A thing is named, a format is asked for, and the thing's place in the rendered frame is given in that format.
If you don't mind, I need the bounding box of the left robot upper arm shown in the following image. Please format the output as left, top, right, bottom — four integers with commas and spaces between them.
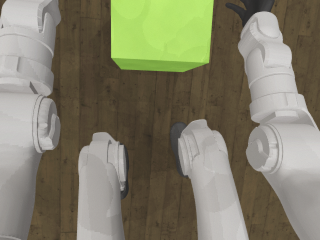
0, 92, 61, 240

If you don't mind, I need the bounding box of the right robot forearm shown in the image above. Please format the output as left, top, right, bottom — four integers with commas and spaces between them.
238, 11, 320, 133

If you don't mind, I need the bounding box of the right robot hand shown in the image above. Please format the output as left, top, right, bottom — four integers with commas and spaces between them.
225, 0, 275, 28

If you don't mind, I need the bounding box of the left robot forearm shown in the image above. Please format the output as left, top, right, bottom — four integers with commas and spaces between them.
0, 0, 61, 97

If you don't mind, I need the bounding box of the carton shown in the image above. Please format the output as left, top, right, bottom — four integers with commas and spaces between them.
111, 0, 214, 72

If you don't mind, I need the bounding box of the right robot shin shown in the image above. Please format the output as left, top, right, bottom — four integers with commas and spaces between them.
180, 119, 229, 158

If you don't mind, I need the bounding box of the robot right foot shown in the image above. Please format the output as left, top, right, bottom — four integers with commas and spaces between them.
170, 122, 188, 178

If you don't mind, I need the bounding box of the right robot upper arm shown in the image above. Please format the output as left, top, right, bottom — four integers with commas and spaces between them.
246, 123, 320, 240

